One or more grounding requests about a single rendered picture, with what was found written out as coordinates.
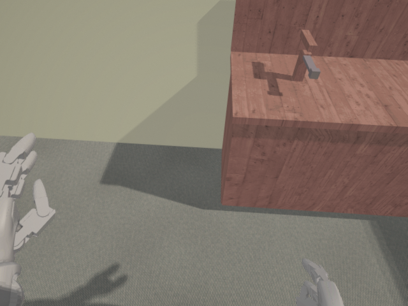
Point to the robot right hand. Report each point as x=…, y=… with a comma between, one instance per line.
x=325, y=293

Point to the robot left hand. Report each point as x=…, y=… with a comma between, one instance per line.
x=14, y=168

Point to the left robot forearm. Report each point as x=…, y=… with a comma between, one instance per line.
x=11, y=292

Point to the tap lever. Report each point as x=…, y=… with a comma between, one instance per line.
x=313, y=71

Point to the counter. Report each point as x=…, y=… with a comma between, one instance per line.
x=338, y=143

